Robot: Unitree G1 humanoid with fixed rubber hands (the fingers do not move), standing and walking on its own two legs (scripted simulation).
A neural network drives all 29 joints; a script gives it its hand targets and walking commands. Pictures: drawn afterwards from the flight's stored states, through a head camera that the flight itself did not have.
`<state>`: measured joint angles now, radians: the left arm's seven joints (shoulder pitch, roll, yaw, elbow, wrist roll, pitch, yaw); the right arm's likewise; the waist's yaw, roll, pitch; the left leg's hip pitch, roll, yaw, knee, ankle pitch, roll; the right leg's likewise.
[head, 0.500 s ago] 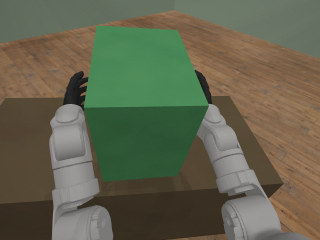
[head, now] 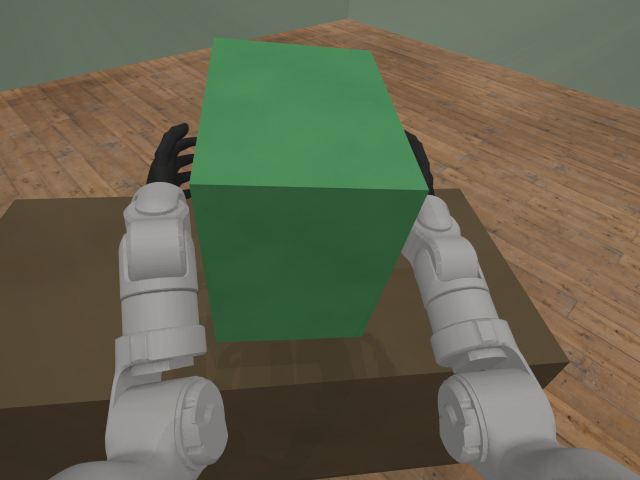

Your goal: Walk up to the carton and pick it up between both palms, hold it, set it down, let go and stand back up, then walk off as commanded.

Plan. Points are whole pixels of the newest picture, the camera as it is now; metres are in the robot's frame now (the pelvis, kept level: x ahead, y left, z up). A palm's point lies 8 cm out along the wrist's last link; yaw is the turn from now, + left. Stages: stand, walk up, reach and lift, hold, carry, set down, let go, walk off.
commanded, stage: hold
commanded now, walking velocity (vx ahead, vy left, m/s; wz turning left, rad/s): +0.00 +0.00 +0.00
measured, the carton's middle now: (293, 197) +0.42 -0.01 +0.17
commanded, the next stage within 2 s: none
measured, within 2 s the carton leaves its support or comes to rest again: neither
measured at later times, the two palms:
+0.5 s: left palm (142, 208) +0.36 +0.17 +0.20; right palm (392, 208) +0.36 -0.13 +0.18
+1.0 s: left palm (134, 230) +0.35 +0.18 +0.18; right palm (386, 207) +0.36 -0.12 +0.19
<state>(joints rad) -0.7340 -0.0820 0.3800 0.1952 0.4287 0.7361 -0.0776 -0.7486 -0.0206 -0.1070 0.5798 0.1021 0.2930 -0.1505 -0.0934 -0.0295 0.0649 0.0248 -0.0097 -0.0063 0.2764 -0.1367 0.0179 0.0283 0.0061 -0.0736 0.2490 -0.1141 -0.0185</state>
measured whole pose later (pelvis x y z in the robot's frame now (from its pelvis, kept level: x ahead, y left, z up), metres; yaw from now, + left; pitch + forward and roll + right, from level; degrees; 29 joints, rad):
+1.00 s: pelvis -0.01 -0.01 +0.00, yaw +3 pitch -11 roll -1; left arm -0.60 -0.02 0.34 0.04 0.37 0.79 -0.11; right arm -0.68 0.05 -0.07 0.49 0.12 0.29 -0.19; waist -0.09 -0.10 0.11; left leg 0.03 0.00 -0.05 0.31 -0.14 -0.01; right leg 0.07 0.01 -0.12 0.25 -0.12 -0.03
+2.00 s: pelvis -0.01 +0.00 +0.00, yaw +0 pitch -9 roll +0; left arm -0.69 -0.08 0.37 0.10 0.39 0.76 -0.06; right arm -0.75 0.00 -0.10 0.53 0.09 0.29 -0.14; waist -0.07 -0.08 0.09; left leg 0.00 -0.01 -0.01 0.27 -0.11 0.01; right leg 0.00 0.01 -0.08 0.26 -0.10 -0.02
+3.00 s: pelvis +0.00 +0.01 +0.00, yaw +0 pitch -12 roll -1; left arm -0.60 -0.11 0.31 0.00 0.43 0.81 -0.07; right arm -0.65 -0.03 -0.04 0.46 0.18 0.30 -0.17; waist -0.11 -0.01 0.14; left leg 0.08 -0.01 0.01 0.30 -0.16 0.02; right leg 0.10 0.00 -0.07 0.23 -0.11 -0.01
